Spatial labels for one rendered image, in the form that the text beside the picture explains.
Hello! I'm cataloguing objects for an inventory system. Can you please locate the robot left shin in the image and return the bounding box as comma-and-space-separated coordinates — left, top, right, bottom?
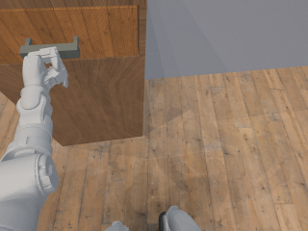
112, 220, 123, 226

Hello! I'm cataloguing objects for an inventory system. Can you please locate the left robot forearm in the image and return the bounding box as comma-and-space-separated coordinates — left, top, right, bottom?
0, 86, 53, 163

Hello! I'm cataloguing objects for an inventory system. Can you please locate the left robot hand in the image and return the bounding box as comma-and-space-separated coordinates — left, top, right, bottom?
22, 46, 68, 93

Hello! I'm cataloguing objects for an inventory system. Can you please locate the left robot upper arm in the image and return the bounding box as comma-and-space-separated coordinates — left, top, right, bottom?
0, 153, 60, 231

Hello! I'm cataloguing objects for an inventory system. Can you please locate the drawer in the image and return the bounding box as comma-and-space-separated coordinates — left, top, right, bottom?
0, 5, 138, 64

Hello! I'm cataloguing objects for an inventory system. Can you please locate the cabinet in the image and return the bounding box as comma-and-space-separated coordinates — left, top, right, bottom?
0, 0, 147, 146

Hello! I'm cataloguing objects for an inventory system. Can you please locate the right robot thigh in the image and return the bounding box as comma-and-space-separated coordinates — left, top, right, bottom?
163, 210, 201, 231

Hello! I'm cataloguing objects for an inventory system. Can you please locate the handle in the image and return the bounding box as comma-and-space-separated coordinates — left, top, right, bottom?
19, 36, 81, 59

